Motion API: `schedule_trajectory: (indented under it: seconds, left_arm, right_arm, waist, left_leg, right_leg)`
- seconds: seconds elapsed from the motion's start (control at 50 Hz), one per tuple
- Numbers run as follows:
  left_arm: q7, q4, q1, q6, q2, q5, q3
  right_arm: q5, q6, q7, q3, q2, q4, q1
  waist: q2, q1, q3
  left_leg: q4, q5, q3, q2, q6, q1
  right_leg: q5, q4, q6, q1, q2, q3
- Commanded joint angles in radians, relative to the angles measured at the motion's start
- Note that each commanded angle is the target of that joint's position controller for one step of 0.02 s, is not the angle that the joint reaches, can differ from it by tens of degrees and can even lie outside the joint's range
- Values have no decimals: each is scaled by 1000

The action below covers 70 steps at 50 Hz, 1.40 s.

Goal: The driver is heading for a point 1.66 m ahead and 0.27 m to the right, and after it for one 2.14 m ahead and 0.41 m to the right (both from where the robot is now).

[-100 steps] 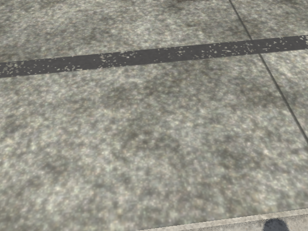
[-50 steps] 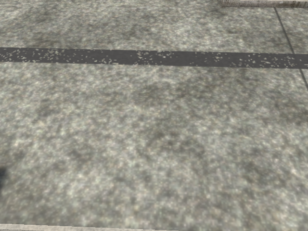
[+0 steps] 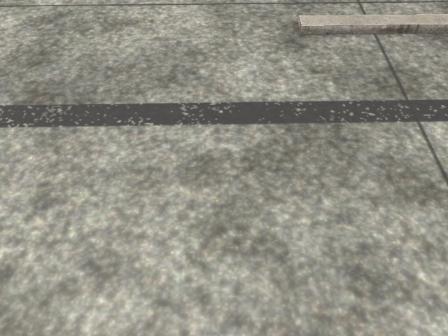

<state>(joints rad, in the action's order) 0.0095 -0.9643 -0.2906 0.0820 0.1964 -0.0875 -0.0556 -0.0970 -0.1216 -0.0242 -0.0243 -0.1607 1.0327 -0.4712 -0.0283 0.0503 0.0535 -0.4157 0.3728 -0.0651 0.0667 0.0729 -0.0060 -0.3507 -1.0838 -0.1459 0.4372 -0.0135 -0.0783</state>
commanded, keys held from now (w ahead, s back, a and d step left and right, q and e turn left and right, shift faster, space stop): w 1.00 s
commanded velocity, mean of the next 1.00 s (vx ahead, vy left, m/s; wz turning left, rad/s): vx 0.48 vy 0.00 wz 0.00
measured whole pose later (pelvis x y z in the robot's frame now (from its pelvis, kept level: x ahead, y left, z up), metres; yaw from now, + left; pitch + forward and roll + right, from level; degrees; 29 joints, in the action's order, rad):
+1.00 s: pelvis +0.62 +0.03 -0.31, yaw +0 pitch +3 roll +0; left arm -0.04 -0.95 -0.30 0.08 0.23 0.04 -0.03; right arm 0.01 -0.08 -0.02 -0.02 -0.21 1.00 -0.29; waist -0.02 -0.02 -0.03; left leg -0.56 0.25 -0.02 0.02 0.04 0.35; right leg -0.40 -1.64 -0.01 0.70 -0.05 -0.03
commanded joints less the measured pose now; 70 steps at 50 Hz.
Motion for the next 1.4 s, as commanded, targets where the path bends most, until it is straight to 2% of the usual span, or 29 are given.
schedule_trajectory:
  seconds: [0.02,0.08,0.16,0.26,0.3,0.34,0.38,0.4,0.44,0.46,0.48,0.54,0.6,0.72,0.74,0.76,0.82,0.84,0.86,0.88,0.9,0.96,1.0,1.1,1.2,1.26,1.3,1.34,1.4]
  left_arm:
    - [19,114,104,4,-9,-22,24]
    - [33,159,164,0,-29,4,54]
    - [34,214,239,-26,28,-7,69]
    - [22,162,277,-21,68,-11,73]
    - [10,20,-150,-5,171,14,22]
    - [62,-77,-598,-6,255,-12,-16]
    - [59,-104,-421,-1,284,-8,-34]
    - [44,-44,-233,-4,167,-11,4]
    - [30,17,-28,24,-44,-26,81]
    - [20,24,-1,43,-43,0,85]
    - [12,1,-41,53,23,25,72]
    - [31,-39,-109,71,93,-12,61]
    - [-12,-35,-184,76,51,-9,87]
    - [-7,-119,-438,40,84,18,87]
    - [-43,-88,-279,-8,182,155,30]
    - [-59,-97,-300,-33,184,141,30]
    - [-25,-144,-355,-37,86,91,27]
    - [-10,-153,-429,-14,-25,107,51]
    - [-7,-121,-447,23,61,154,47]
    - [-11,-7,-319,51,61,187,43]
    - [-36,46,-134,45,86,187,39]
    - [-57,76,-52,13,58,120,29]
    - [-48,88,-56,-1,16,111,23]
    - [-20,153,147,1,46,102,19]
    - [-1,207,302,1,100,106,9]
    - [0,138,82,9,174,97,-35]
    - [9,72,-200,6,300,105,-71]
    - [10,105,-67,14,211,100,-39]
    - [17,121,85,19,134,80,-21]
  right_arm:
    - [-3,5,32,27,9,-26,-39]
    - [-6,-16,35,39,-35,27,-122]
    - [-15,-5,-10,46,-43,79,-184]
    - [27,37,9,33,-96,100,-251]
    - [-14,58,-41,22,-150,52,-152]
    - [5,40,-107,59,11,82,-372]
    - [68,8,-83,30,-85,-104,0]
    - [35,4,-54,23,-113,-115,55]
    - [-17,18,-18,35,-57,-98,73]
    - [-23,29,-21,43,-15,-89,104]
    - [-18,44,-29,47,-11,-108,108]
    - [-22,54,-47,65,-21,-142,87]
    - [-1,44,-34,71,-72,-192,282]
    - [-6,67,-43,81,-131,-288,569]
    - [210,37,-37,40,-155,-319,657]
    - [219,27,-43,42,-159,-302,607]
    - [153,36,-34,-25,-208,-135,115]
    - [122,48,-28,-30,-251,-65,-110]
    - [123,66,-24,-42,-279,-61,-188]
    - [151,67,-14,-75,-371,-13,-184]
    - [142,68,8,-54,-271,-47,-69]
    - [93,17,7,-15,-157,-103,193]
    - [98,14,8,0,-122,-85,225]
    - [116,21,53,-43,-249,-94,188]
    - [146,39,49,-63,-226,-46,80]
    - [123,55,42,-54,-200,-48,73]
    - [106,17,32,-15,-89,-78,2]
    - [131,-1,33,-51,-211,-107,148]
    - [108,24,53,-60,-172,-116,190]
  waist:
    - [53,-11,145]
    - [39,33,94]
    - [31,36,130]
    - [10,82,128]
    - [-74,-120,-17]
    - [-238,-207,-547]
    - [-55,-215,-127]
    - [136,-159,-41]
    - [68,-5,80]
    - [41,-9,126]
    - [-4,-10,77]
    - [2,10,12]
    - [62,-93,-13]
    - [39,-230,151]
    - [13,-220,201]
    - [31,-202,139]
    - [92,-11,-139]
    - [279,53,-316]
    - [326,107,-514]
    - [382,84,-519]
    - [173,71,-391]
    - [-29,-68,-135]
    - [78,-120,-18]
    - [128,-80,-62]
    - [66,-26,0]
    - [43,-124,-137]
    - [-299,-169,-396]
    - [-128,-146,-212]
    - [-54,-51,-120]
  left_leg:
    - [177,-164,202,-243,157,95]
    - [54,-196,95,-139,131,244]
    - [-23,-100,167,-172,140,436]
    - [-288,-166,231,-158,107,148]
    - [-657,-442,138,-100,68,326]
    - [-1511,470,149,57,-45,723]
    - [-1588,335,146,-39,-50,1193]
    - [-1329,131,199,-139,-10,1078]
    - [-885,-264,258,-249,55,792]
    - [-684,-339,215,-259,57,682]
    - [-647,-311,152,-218,42,630]
    - [-582,-477,121,-195,16,474]
    - [-185,-1001,155,-210,-22,603]
    - [47,-711,129,-218,-50,737]
    - [51,-652,175,-181,-57,679]
    - [70,-692,162,-184,-52,620]
    - [1,-809,79,-157,13,-68]
    - [-305,-1145,190,-316,108,-543]
    - [-353,-1054,423,-443,238,-666]
    - [-116,-503,695,-536,328,-638]
    - [46,-131,686,-483,269,-493]
    - [84,-260,640,-464,234,88]
    - [153,-317,394,-334,171,364]
    - [221,-400,187,-247,137,464]
    - [184,-246,239,-326,104,203]
    - [-127,-470,145,-221,47,202]
    - [-765,150,93,-15,-49,750]
    - [-888,45,155,-108,-17,907]
    - [-720,-130,142,-192,-18,724]
  right_leg:
    - [285,66,7,246,-81,9]
    - [863,494,60,122,-89,37]
    - [792,537,74,-73,-82,56]
    - [596,784,94,-82,-93,62]
    - [693,755,84,-601,-52,168]
    - [1365,331,-302,-1324,-378,-188]
    - [604,601,-298,-961,-455,-394]
    - [244,708,-229,-669,-389,-326]
    - [193,830,-160,-159,-262,-214]
    - [223,882,-165,15,-228,-138]
    - [185,889,-185,27,-202,-129]
    - [336,754,-167,137,-169,-71]
    - [108,563,-94,-40,-78,-29]
    - [-40,417,-89,-324,-175,-201]
    - [100,360,-48,-229,-152,-176]
    - [185,280,-35,-264,-155,-147]
    - [245,-234,34,-59,-29,-41]
    - [-427,-676,97,322,88,-33]
    - [-526,-950,136,440,83,-110]
    - [-392,-954,155,628,62,-94]
    - [-239,-760,153,698,-35,5]
    - [9,-567,133,529,-109,-41]
    - [84,-296,125,400,-127,-29]
    - [420,344,161,26,-50,60]
    - [321,516,99,108,-54,54]
    - [246,553,39,-217,-18,91]
    - [43,740,-162,-790,-358,-594]
    - [-6,794,-106,-622,-330,-489]
    - [261,868,-66,-313,-235,-249]
Keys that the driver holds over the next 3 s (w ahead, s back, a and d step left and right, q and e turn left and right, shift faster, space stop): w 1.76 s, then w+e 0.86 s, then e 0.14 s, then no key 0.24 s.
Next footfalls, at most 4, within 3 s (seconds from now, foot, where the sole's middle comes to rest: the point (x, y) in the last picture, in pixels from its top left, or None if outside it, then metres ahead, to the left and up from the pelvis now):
0.30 right None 0.32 -0.13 -0.92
0.82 left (188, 324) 0.69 0.13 -1.07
1.26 right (251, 263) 0.93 -0.13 -1.07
1.84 left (196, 203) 1.25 0.10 -1.07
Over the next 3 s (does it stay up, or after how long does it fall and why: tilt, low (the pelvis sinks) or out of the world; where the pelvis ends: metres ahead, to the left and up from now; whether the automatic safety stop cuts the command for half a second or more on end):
stays up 1.64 -0.15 -0.31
